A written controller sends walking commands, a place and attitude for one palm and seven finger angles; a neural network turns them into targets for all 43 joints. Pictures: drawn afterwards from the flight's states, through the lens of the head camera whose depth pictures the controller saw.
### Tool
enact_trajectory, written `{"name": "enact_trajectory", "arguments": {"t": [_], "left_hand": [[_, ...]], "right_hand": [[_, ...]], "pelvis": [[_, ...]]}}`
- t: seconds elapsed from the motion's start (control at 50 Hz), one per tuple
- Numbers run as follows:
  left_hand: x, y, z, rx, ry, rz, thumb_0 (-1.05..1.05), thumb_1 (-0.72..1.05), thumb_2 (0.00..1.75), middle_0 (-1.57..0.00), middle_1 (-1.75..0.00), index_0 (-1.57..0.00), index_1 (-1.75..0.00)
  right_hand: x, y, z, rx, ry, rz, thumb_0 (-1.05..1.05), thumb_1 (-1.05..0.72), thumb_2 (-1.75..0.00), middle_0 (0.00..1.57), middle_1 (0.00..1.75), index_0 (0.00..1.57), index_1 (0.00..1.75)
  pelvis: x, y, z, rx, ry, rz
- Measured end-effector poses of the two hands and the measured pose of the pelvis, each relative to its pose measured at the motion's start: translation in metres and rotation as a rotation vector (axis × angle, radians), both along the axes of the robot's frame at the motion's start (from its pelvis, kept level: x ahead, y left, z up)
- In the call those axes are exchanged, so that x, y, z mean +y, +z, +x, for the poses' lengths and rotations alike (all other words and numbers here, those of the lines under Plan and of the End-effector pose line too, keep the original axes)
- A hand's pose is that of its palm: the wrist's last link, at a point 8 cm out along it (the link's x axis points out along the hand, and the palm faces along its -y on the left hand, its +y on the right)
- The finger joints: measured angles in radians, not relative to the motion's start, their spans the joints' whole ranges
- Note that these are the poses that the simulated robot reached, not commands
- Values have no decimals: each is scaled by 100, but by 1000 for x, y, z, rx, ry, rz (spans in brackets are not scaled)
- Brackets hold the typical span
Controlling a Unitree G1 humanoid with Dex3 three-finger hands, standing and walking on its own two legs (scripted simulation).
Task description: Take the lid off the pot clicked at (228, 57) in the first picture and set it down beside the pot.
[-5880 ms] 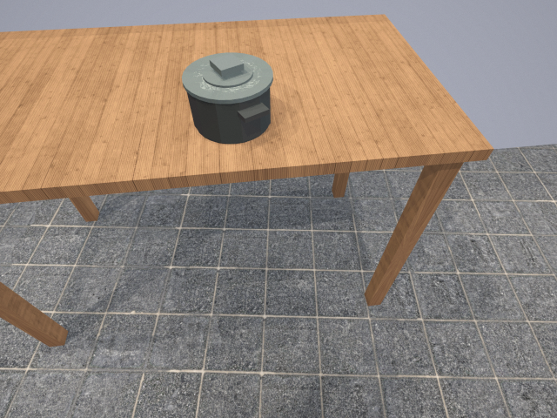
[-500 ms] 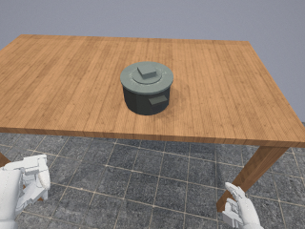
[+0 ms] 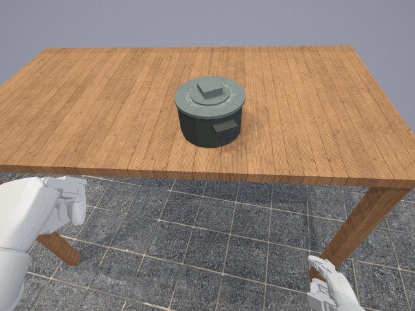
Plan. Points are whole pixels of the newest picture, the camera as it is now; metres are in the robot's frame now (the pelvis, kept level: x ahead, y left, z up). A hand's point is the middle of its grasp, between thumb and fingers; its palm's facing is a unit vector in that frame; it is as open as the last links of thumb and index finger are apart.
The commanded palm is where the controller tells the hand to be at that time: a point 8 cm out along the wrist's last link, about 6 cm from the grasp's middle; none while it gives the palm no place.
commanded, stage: reach forward and open the fingers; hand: left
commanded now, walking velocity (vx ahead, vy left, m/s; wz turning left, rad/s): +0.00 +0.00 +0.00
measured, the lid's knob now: (209, 87) +0.56 +0.08 +0.15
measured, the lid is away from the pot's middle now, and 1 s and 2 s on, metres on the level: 0.00 0.00 0.00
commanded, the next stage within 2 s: move the open hand above the knob in 0.92 s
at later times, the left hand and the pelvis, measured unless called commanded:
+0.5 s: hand (59, 197) +0.22 +0.26 +0.17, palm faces -0.11 -0.06 -0.99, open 6.2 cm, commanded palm +0.19 +0.25 +0.25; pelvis -0.04 +0.00 +0.00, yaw +2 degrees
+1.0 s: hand (66, 160) +0.26 +0.26 +0.20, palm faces -0.09 -0.04 -1.00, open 10.1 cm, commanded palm +0.23 +0.25 +0.29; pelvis -0.05 +0.01 +0.00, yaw +1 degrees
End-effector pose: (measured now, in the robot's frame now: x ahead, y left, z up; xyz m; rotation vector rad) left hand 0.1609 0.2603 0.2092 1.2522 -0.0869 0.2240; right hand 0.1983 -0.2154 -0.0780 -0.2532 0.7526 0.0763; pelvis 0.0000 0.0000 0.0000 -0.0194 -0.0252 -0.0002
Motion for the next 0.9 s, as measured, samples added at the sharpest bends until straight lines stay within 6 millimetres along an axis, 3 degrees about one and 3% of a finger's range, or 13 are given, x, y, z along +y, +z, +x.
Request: {"name": "enact_trajectory", "arguments": {"t": [0.08,0.32,0.7,0.9], "left_hand": [[6,3,4,102,35,175,0,71,101,-126,-131,-126,-131],[1,10,27,289,-15,236,0,35,124,-115,-91,-115,-92],[-2,32,57,302,-57,257,0,-23,157,-93,-25,-93,-26],[-2,45,76,299,-50,264,0,-34,160,-87,-11,-87,-11]], "right_hand": [[3,-8,5,19,-3,29,2,-91,-90,20,30,20,30],[25,4,11,-75,48,78,2,-91,-90,20,30,20,30],[10,2,-31,-52,3,54,2,-91,-90,20,30,20,30],[10,-2,-40,-45,-20,62,2,-91,-90,20,30,20,30]], "pelvis": [[1,-2,-7,-1,13,-3],[-3,1,-28,-54,41,-3],[0,3,-51,-81,30,-3],[5,2,-51,-73,21,0]]}}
